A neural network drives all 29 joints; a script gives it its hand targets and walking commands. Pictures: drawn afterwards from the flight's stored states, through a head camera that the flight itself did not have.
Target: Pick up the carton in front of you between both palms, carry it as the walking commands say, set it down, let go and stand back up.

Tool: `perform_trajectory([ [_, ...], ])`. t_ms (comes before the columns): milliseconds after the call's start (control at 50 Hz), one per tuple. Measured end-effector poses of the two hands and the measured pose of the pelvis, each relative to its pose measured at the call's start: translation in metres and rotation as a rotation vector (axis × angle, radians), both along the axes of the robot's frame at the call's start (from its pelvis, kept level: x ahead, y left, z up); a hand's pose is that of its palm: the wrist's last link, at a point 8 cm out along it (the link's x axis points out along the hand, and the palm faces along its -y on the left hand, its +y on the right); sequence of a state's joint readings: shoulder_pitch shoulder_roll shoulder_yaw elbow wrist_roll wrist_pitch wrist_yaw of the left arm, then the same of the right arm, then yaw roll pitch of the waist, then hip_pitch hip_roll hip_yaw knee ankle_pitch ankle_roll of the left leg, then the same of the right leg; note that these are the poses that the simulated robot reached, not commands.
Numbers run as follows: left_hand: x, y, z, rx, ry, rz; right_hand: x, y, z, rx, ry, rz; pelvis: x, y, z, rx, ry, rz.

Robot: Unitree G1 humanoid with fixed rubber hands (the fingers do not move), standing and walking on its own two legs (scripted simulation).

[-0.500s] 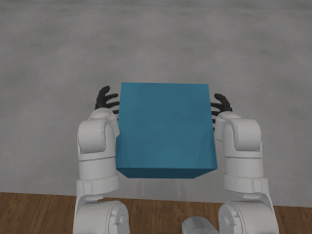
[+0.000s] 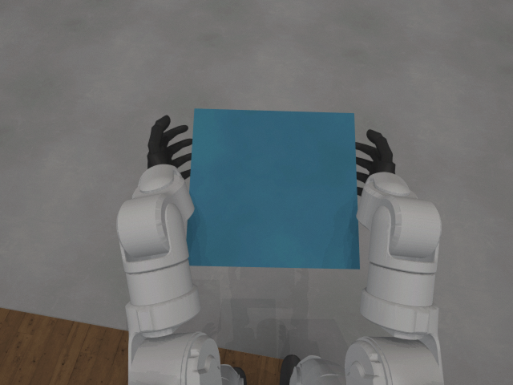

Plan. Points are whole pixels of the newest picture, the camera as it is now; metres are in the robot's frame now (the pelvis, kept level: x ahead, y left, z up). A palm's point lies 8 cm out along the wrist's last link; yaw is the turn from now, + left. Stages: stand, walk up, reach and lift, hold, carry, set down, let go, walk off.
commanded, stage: carry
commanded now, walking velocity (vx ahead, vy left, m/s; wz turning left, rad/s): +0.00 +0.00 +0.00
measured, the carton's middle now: (268, 200) +0.38 +0.02 -0.01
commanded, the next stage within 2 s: none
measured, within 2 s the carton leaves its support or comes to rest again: neither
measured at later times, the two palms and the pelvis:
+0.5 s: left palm (176, 78) +0.49 +0.15 +0.14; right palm (378, 106) +0.46 -0.13 +0.12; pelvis +0.12 +0.03 +0.02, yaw -2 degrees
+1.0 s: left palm (181, 115) +0.54 +0.18 +0.01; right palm (334, 123) +0.54 -0.11 +0.00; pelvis +0.19 +0.03 -0.04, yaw -1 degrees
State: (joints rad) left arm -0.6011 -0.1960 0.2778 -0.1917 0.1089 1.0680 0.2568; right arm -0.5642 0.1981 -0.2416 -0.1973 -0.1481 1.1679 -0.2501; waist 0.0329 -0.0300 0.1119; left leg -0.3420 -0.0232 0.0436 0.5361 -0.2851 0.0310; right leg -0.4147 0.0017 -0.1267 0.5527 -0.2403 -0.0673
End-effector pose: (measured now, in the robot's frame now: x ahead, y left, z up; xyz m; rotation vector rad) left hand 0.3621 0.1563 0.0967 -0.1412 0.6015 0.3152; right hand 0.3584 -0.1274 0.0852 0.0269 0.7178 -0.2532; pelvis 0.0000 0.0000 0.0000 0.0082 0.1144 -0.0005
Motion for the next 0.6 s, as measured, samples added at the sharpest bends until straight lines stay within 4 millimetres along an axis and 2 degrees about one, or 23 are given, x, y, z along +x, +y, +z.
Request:
perform_trajectory([
  [100,0.034,-0.004,0.015,0.042,-0.012,-0.062,0.022,-0.004,0.012,-0.006,-0.014,-0.029,0.029,0.01,0.003,-0.02,0.021,0.01],
  [220,0.063,-0.005,0.031,0.075,-0.002,-0.075,0.051,-0.004,0.023,-0.003,-0.005,-0.021,0.059,0.016,0.011,-0.022,0.033,-0.011],
  [340,0.087,0.001,0.029,0.045,0.027,-0.076,0.076,0.001,0.033,-0.037,0.023,-0.019,0.084,0.023,0.019,-0.029,0.043,-0.029],
  [440,0.112,0.004,0.038,0.045,-0.011,-0.102,0.094,0.004,0.042,-0.03,-0.013,-0.054,0.101,0.031,0.021,-0.048,0.034,-0.036],
  [520,0.138,-0.009,0.039,0.05,-0.017,-0.145,0.106,-0.006,0.037,-0.032,-0.019,-0.088,0.121,0.033,0.012,-0.05,0.023,-0.03],
  [600,0.165,-0.019,0.025,0.087,-0.026,-0.157,0.131,-0.016,0.017,-0.016,-0.027,-0.087,0.151,0.03,-0.017,-0.018,0.003,-0.024],
])
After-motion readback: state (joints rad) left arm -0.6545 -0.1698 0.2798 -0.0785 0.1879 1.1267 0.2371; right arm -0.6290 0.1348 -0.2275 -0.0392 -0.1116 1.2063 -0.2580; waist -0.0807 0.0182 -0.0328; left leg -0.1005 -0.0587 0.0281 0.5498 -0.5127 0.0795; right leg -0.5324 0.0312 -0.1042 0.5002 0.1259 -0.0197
